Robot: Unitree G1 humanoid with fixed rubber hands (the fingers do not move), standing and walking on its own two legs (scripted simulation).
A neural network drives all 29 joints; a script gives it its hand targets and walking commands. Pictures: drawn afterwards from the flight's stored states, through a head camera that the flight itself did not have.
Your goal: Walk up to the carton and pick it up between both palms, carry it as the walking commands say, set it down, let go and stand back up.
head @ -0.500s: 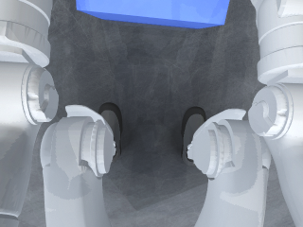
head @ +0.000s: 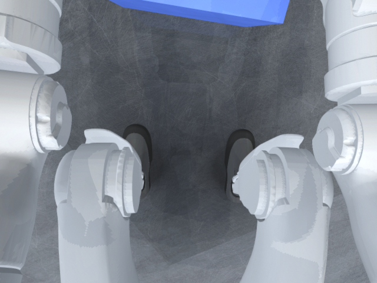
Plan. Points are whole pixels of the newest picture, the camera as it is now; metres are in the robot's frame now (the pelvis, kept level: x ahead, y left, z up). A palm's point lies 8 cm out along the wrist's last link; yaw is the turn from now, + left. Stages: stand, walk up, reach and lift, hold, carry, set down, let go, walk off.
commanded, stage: reach and lift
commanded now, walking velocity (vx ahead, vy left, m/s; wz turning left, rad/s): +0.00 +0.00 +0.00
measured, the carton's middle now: out of the picture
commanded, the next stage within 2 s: none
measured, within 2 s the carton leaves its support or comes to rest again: neither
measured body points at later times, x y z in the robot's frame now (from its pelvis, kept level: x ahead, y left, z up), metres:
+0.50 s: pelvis -0.01 +0.00 +0.03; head +0.38 +0.00 +0.24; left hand +0.60 +0.17 -0.12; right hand +0.60 -0.16 -0.13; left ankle +0.11 +0.14 -0.33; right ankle +0.11 -0.13 -0.33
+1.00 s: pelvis -0.03 -0.01 +0.07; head +0.36 -0.01 +0.29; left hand +0.58 +0.17 -0.06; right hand +0.57 -0.16 -0.07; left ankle +0.11 +0.14 -0.33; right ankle +0.11 -0.13 -0.33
